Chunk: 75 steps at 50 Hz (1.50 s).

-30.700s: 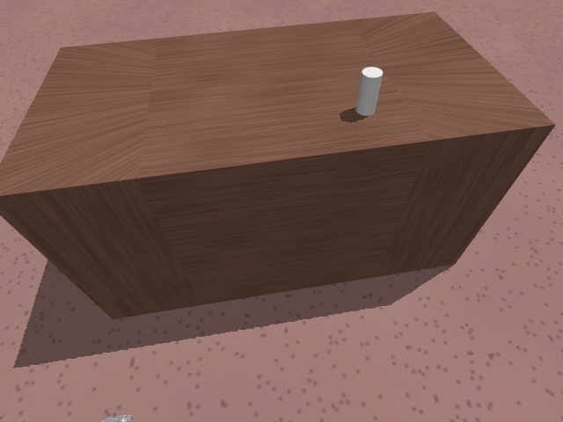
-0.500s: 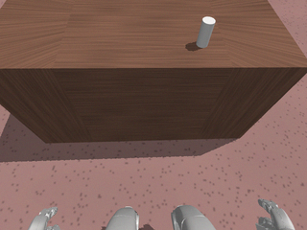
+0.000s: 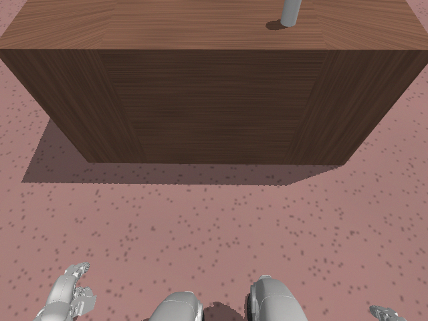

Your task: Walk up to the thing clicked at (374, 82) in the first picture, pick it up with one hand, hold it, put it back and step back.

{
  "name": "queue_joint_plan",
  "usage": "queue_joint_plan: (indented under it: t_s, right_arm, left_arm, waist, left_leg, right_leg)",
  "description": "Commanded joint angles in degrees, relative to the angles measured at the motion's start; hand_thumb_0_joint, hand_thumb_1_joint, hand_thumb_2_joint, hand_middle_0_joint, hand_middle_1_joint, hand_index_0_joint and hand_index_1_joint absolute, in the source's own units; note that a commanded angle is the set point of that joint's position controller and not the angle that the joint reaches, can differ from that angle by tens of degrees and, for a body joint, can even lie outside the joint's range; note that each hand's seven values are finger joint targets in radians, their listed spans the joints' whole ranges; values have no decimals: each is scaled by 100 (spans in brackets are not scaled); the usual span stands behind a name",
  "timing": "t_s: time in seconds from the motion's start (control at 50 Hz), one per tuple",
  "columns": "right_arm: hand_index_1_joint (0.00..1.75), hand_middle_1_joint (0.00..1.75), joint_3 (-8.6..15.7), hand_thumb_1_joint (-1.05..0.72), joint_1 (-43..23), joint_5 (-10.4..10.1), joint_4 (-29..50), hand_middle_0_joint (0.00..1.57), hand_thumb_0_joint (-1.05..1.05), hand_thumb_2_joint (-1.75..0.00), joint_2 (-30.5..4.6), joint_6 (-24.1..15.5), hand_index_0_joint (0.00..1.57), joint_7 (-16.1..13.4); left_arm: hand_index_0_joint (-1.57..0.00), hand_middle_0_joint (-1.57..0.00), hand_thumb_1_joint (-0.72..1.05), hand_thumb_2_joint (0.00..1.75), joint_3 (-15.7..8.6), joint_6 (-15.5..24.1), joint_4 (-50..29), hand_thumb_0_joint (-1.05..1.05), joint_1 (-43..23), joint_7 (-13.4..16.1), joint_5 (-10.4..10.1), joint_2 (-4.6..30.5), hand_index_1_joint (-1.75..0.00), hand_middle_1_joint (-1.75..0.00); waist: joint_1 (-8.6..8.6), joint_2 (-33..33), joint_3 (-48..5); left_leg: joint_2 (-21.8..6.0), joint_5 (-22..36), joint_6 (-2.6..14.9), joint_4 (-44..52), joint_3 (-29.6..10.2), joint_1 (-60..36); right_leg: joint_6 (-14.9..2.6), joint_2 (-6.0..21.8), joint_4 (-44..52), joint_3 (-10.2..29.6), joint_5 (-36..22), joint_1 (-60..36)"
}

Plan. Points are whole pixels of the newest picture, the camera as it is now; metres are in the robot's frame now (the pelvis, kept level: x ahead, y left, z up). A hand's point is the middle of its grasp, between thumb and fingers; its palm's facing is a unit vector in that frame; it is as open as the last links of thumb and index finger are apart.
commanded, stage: step back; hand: right
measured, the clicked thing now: (291, 5) +0.96 -0.19 +0.01
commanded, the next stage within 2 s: stand in 1.50 s
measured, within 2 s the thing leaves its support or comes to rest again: neither
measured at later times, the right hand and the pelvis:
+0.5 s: hand out of the picture -0.09 -0.31 -0.15, palm faces -0.05 +0.93 -0.37, open 7.4 cm; pelvis -0.17 -0.04 +0.01, yaw -1 degrees
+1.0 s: hand out of the picture -0.13 -0.29 -0.14, palm faces -0.05 +0.93 -0.36, open 7.4 cm; pelvis -0.20 -0.03 +0.01, yaw +1 degrees
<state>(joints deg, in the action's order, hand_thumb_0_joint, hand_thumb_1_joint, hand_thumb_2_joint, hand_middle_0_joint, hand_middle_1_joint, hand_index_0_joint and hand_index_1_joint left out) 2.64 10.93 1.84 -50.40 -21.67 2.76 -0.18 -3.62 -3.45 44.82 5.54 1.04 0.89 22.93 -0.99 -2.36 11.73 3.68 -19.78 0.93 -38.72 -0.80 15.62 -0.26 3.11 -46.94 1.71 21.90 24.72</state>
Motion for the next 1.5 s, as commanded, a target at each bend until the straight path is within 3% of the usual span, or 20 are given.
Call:
queue_joint_plan:
  t_s: [0.0,0.22,0.26,0.28,0.3,0.36,0.5,0.6,0.62,0.64,0.66,0.72,0.86,0.88,0.92,0.94,1.14,1.2,1.3,1.48]
  right_arm:
    - [30,30,469,-90,-155,32,536,20,0,-90,-1752,-252,20,-129]
    - [30,30,372,-90,-497,-45,659,20,0,-90,-1574,24,20,-83]
    - [30,30,176,-90,-399,-95,761,20,0,-90,-932,25,20,-57]
    - [30,30,260,-90,-760,-83,853,20,0,-90,-1007,58,20,-176]
    - [30,30,384,-90,-730,-100,797,20,0,-90,-1259,106,20,-201]
    - [30,30,315,-90,-65,-150,406,20,0,-90,-1227,41,20,-161]
    - [30,30,340,-90,-444,60,391,20,0,-90,-1301,-97,20,-16]
    - [30,30,428,-90,709,-27,-399,20,0,-90,-1187,-202,20,114]
    - [30,30,489,-90,969,23,-512,20,0,-90,-1283,-233,20,92]
    - [30,30,535,-90,884,108,-409,20,0,-90,-1712,-278,20,70]
    - [30,30,537,-90,431,90,-248,20,0,-90,-1990,-295,20,62]
    - [30,30,326,-90,-379,94,-79,20,0,-90,-1451,-504,20,-14]
    - [30,30,396,-90,-251,68,-63,20,0,-90,-1435,-327,20,66]
    - [30,30,284,-90,-83,25,-78,20,0,-90,-1072,-305,20,53]
    - [30,30,223,-90,-227,0,93,20,0,-90,-903,-325,20,9]
    - [30,30,312,-90,-112,22,-4,20,0,-90,-1160,-331,20,-21]
    - [30,30,269,-90,91,-18,-390,20,0,-90,-865,-437,20,-15]
    - [30,30,291,-90,-534,-68,-261,20,0,-90,-1504,-452,20,-37]
    - [30,30,135,-90,-960,-62,-466,20,0,-90,-1103,-434,20,-22]
    - [30,30,83,-90,-987,-195,-841,20,0,-90,-1027,-462,20,7]
  left_arm:
    - [-20,-20,90,90,-350,26,-381,0,-95,136,-32,1083,-30,-30]
    - [-20,-20,90,90,-297,257,285,0,1030,12,72,862,-30,-30]
    - [-20,-20,90,90,-507,329,262,0,1097,29,189,1598,-30,-30]
    - [-20,-20,90,90,-623,301,109,0,768,28,191,2194,-30,-30]
    - [-20,-20,90,90,-610,345,-40,0,396,60,141,2117,-30,-30]
    - [-20,-20,90,90,-408,374,-67,0,-254,115,162,1338,-30,-30]
    - [-20,-20,90,90,-546,457,196,0,657,56,205,1592,-30,-30]
    - [-20,-20,90,90,-369,359,251,0,268,-64,182,1499,-30,-30]
    - [-20,-20,90,90,-266,339,268,0,375,-70,188,1237,-30,-30]
    - [-20,-20,90,90,-131,371,129,0,165,-79,91,814,-30,-30]
    - [-20,-20,90,90,-302,386,186,0,-387,-52,77,1231,-30,-30]
    - [-20,-20,90,90,-244,442,532,0,412,-153,-4,1059,-30,-30]
    - [-20,-20,90,90,-277,585,813,0,841,-170,85,924,-30,-30]
    - [-20,-20,90,90,-316,651,907,0,1112,-103,117,991,-30,-30]
    - [-20,-20,90,90,-488,730,866,0,1170,-41,158,1818,-30,-30]
    - [-20,-20,90,90,-498,747,715,0,936,-50,132,1829,-30,-30]
    - [-20,-20,90,90,-106,623,594,0,332,-22,-31,1138,-30,-30]
    - [-20,-20,90,90,-64,492,753,0,579,-3,-132,995,-30,-30]
    - [-20,-20,90,90,-49,567,1067,0,459,-32,-43,1083,-30,-30]
    - [-20,-20,90,90,127,601,1401,0,41,-38,-70,886,-30,-30]
  waist:
    - [117,623,-1337]
    - [-127,1328,-1907]
    - [-132,-570,-1405]
    - [-450,-1226,-1104]
    - [-257,-874,-754]
    - [267,-274,-937]
    - [-440,-845,-961]
    - [183,-690,-936]
    - [325,-21,-942]
    - [441,1571,-819]
    - [521,1229,-255]
    - [-38,677,-591]
    - [-55,1190,-623]
    - [-186,649,-842]
    - [-288,-707,-854]
    - [-191,-307,-639]
    - [169,-364,-1184]
    - [-100,709,-1505]
    - [-68,716,-1231]
    - [171,426,-1613]
  left_leg:
    - [-2247,3322,1486,1543,-2058,94]
    - [-1569,2441,871,577,-918,-465]
    - [-325,-412,128,-646,-524,1725]
    - [127,-1649,-91,-2057,-816,1550]
    - [-85,-1509,-137,-3005,-1328,1359]
    - [249,-518,-179,-3263,-1053,1277]
    - [-325,-1066,-272,-1135,-587,1631]
    - [-55,-555,111,1229,460,-1042]
    - [-227,-877,172,1673,9,-1592]
    - [-1672,-2967,657,2647,-2635,-1477]
    - [-2497,-4024,1343,3111,-3660,259]
    - [-1642,-1475,823,2445,-1828,-260]
    - [-1447,-1156,674,1588,-936,536]
    - [-1223,-691,484,762,-682,708]
    - [-309,-1396,0,-1181,-148,1820]
    - [-485,-1391,-3,-1506,-600,1715]
    - [-500,1300,-14,1231,167,-817]
    - [-1982,837,827,1669,-1386,99]
    - [-1280,751,183,1507,-628,102]
    - [-1190,2049,122,1628,-321,-932]
  right_leg:
    - [-119,-784,-2548,962,1347,39]
    - [-46,-529,2261,-368,-545,-1500]
    - [-450,832,2634,1945,-618,-2039]
    - [-1545,2180,3052,3116,-893,-369]
    - [-1741,2349,3216,3229,-699,346]
    - [-946,1001,2232,976,-1946,-393]
    - [-1087,1333,2776,1848,1901,-1825]
    - [-577,766,2663,760,2177,53]
    - [-340,431,1969,350,2220,639]
    - [90,-248,659,-213,1633,1692]
    - [60,-181,-369,105,1067,1155]
    - [-37,-180,-453,294,61,505]
    - [-105,-515,2136,-484,-293,-1543]
    - [-102,-362,2631,-39,-449,-2213]
    - [-1091,1653,3379,3126,1094,-2046]
    - [-1438,1948,3246,3290,791,-1708]
    - [-486,583,1515,428,-2861,-579]
    - [-77,-176,1050,-28,-73,-1241]
    - [-228,103,2007,437,-1248,-1433]
    - [-83,346,2577,433,-2276,-1638]
